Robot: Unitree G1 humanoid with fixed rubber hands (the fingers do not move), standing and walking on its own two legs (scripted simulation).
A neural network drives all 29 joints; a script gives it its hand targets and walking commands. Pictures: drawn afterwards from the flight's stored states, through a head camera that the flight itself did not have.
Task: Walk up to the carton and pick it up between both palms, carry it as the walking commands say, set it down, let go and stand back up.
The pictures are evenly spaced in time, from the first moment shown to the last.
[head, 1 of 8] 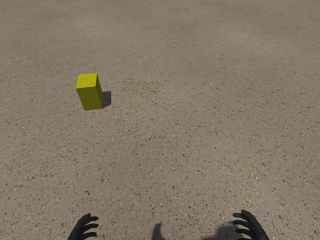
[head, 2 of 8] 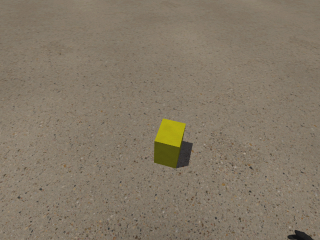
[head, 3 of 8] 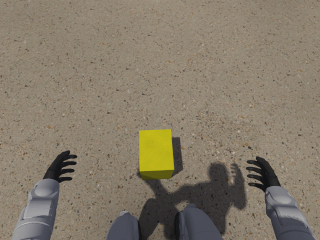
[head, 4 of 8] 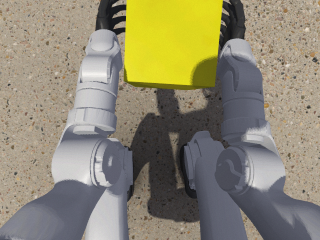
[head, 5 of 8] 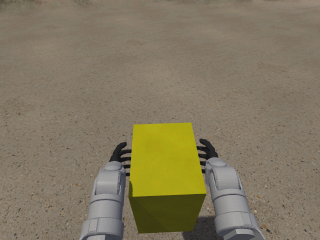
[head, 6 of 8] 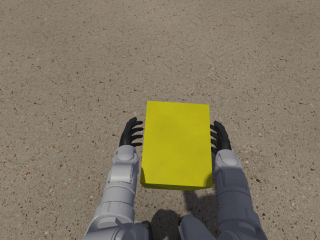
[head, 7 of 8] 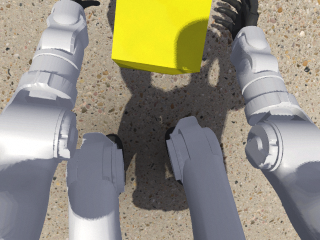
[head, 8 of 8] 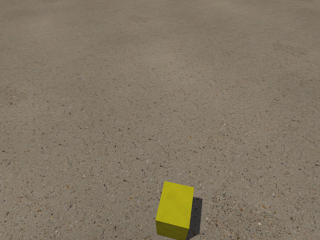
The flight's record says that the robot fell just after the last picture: no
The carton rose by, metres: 0.69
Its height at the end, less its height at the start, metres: +0.00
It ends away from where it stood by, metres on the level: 0.15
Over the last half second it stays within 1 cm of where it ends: yes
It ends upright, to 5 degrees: yes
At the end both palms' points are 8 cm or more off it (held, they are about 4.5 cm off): yes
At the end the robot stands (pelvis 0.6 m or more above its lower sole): yes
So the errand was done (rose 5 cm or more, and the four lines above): yes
